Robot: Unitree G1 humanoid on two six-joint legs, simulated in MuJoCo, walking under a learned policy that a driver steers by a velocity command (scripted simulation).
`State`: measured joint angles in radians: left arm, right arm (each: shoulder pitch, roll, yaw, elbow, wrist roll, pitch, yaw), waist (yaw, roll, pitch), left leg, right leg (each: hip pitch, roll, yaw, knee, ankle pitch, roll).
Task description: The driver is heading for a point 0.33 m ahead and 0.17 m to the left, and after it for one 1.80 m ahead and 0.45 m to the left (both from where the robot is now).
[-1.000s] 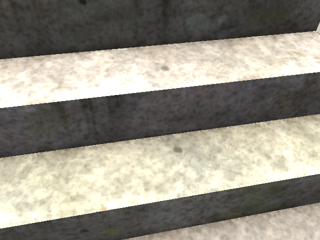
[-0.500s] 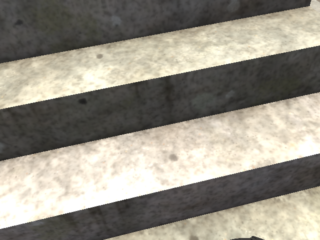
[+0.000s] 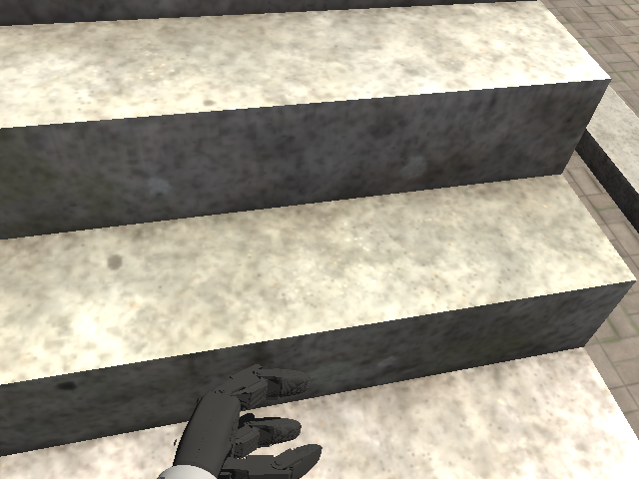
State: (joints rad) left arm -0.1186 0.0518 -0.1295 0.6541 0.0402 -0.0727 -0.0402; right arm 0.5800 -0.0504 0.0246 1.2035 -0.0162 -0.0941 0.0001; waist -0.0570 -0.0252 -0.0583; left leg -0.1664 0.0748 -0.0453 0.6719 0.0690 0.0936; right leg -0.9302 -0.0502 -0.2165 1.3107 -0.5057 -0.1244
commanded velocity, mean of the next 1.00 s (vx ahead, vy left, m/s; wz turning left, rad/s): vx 0.50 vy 0.00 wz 0.40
